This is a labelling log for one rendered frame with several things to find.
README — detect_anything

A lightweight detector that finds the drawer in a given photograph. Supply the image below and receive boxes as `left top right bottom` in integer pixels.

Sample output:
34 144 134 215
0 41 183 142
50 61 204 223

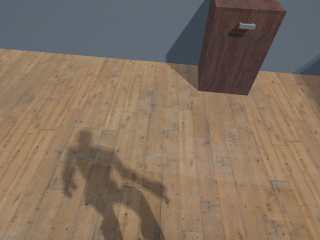
214 11 281 35

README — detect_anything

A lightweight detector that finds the handle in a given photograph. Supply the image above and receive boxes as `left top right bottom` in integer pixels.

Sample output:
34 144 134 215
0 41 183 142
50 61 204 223
239 22 256 30

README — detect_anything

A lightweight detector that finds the cabinet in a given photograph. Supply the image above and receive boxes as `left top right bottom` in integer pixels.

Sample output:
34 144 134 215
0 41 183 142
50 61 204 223
198 0 287 96

